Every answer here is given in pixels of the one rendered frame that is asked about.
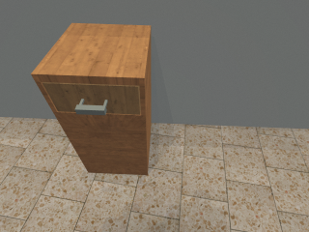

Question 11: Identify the drawer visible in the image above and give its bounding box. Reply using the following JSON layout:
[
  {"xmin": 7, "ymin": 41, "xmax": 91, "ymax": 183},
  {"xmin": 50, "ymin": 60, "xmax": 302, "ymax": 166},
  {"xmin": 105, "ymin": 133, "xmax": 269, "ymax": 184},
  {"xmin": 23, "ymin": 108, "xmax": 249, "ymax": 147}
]
[{"xmin": 42, "ymin": 82, "xmax": 141, "ymax": 115}]

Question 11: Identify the handle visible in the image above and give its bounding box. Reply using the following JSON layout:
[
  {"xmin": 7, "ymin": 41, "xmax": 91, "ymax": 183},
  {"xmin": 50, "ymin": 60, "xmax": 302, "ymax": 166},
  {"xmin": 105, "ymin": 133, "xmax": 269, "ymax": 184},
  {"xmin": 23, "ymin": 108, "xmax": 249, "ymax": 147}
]
[{"xmin": 75, "ymin": 99, "xmax": 108, "ymax": 116}]

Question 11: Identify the cabinet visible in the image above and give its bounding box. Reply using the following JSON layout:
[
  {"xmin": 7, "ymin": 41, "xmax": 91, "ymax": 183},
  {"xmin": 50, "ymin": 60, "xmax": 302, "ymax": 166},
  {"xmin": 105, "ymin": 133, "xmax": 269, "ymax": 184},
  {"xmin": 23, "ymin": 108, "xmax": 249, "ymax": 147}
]
[{"xmin": 31, "ymin": 23, "xmax": 152, "ymax": 175}]

